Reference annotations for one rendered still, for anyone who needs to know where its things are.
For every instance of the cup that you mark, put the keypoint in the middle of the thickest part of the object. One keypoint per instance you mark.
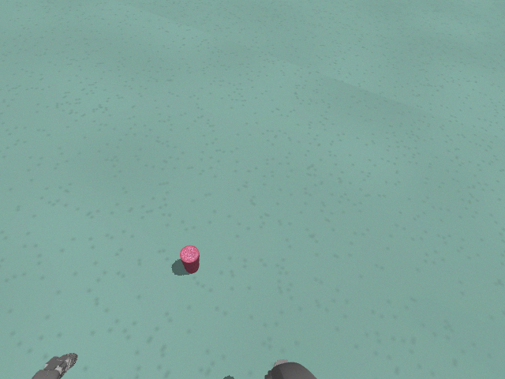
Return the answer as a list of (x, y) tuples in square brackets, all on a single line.
[(190, 258)]

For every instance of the left robot hand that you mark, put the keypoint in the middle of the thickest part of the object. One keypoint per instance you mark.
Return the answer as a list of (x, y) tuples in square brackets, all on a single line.
[(56, 367)]

